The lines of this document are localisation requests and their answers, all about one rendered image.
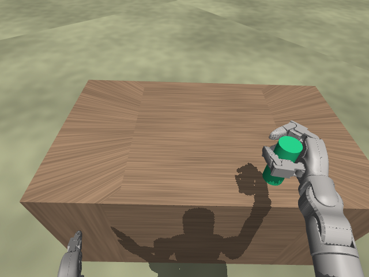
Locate right robot arm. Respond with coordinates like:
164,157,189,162
298,175,364,277

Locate right robot hand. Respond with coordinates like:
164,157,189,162
262,121,329,183

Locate left robot hand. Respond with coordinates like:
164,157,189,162
57,230,84,277

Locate can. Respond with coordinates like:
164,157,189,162
262,136,303,186

